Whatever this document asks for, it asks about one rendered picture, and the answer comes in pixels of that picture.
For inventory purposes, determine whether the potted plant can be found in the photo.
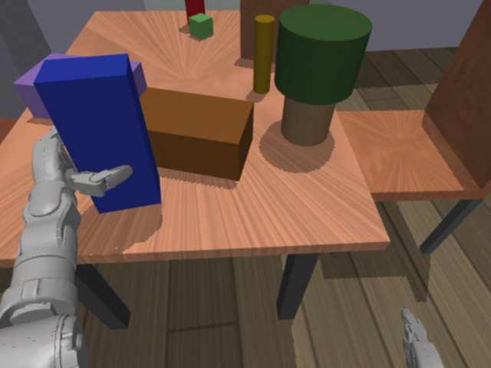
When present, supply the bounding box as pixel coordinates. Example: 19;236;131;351
274;4;373;146

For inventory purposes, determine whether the left robot hand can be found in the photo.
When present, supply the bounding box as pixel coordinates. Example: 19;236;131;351
32;126;133;197

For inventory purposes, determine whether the left robot arm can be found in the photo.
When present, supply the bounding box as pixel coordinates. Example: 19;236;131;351
0;180;89;368

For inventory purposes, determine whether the right robot hand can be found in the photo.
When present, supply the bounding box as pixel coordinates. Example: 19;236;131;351
401;308;445;368

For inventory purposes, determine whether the table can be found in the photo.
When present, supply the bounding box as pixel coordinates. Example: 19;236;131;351
0;10;390;330

